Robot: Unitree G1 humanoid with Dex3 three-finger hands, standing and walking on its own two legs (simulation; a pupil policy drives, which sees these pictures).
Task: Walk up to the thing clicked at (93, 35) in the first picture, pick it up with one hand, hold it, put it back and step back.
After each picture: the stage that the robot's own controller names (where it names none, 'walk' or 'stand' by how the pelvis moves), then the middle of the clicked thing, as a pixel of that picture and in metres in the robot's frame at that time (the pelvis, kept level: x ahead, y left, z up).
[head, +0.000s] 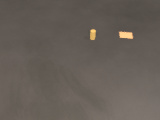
stand; (92, 34) +1.52 -0.14 -0.72
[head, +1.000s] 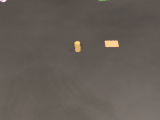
walk; (77, 46) +1.39 +0.15 -0.70
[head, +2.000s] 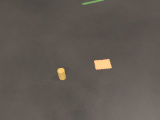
walk; (61, 74) +0.88 +0.25 -0.71
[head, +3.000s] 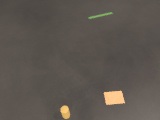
walk; (65, 112) +0.51 +0.19 -0.71
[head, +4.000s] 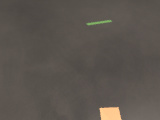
stand; out of the picture +0.38 +0.17 -0.70
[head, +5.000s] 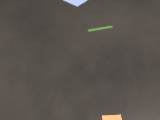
stand; out of the picture +0.35 +0.16 -0.72
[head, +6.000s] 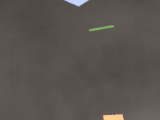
stand; out of the picture +0.35 +0.16 -0.72
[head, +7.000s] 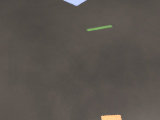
stand; out of the picture +0.34 +0.17 -0.73
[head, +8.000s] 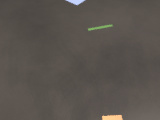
stand; out of the picture +0.33 +0.17 -0.73
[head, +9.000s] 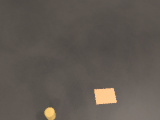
go down; (50, 114) +0.36 +0.18 -0.65
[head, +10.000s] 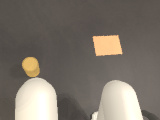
go down; (31, 67) +0.41 +0.22 -0.30
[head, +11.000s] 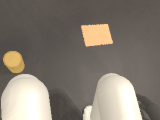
close in; (14, 62) +0.41 +0.24 -0.27
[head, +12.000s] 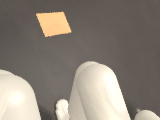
close; out of the picture +0.39 +0.27 -0.21
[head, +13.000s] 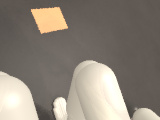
close; out of the picture +0.38 +0.28 -0.21
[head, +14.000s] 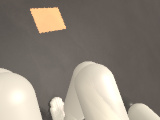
lift; out of the picture +0.37 +0.27 -0.23
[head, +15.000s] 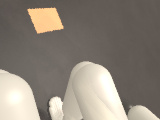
lift; out of the picture +0.36 +0.27 -0.23
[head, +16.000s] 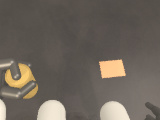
lift; (23, 82) +0.32 +0.20 -0.01
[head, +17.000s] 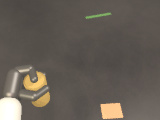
hold; (38, 90) +0.32 +0.16 +0.01
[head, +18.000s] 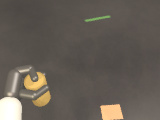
hold; (38, 89) +0.32 +0.17 +0.01
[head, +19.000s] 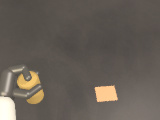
crouch; (31, 88) +0.34 +0.18 -0.06
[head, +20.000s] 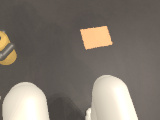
lower; (2, 49) +0.45 +0.24 -0.10
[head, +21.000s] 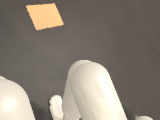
lower; out of the picture +0.40 +0.29 -0.22
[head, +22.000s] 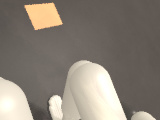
lower; out of the picture +0.40 +0.29 -0.22
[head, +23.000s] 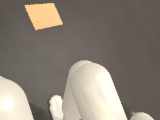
lower; out of the picture +0.40 +0.30 -0.22
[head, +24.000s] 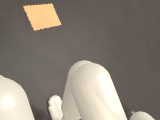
lower; out of the picture +0.39 +0.30 -0.22
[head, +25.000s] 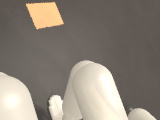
open; out of the picture +0.38 +0.28 -0.22
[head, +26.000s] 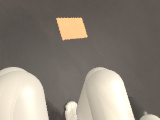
stand; out of the picture +0.38 +0.27 -0.24
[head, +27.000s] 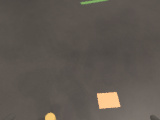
stand; out of the picture +0.36 +0.18 -0.61
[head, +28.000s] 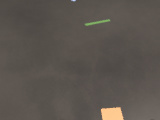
stand; out of the picture +0.37 +0.18 -0.66
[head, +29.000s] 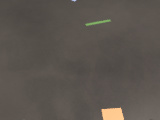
stand; out of the picture +0.36 +0.18 -0.67
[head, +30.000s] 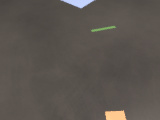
stand; out of the picture +0.39 +0.17 -0.72
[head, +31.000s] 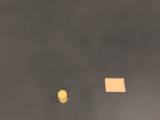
walk; (62, 96) +0.47 +0.14 -0.69
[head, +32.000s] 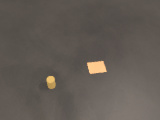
walk; (51, 82) +0.63 +0.20 -0.70
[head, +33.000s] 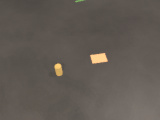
stand; (58, 69) +0.92 +0.30 -0.70
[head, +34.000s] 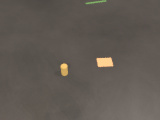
stand; (64, 69) +0.94 +0.18 -0.72
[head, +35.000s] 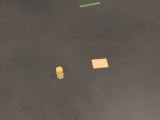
stand; (59, 72) +0.94 +0.23 -0.73
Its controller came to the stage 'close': yes
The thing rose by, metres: 0.71
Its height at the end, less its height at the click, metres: +0.00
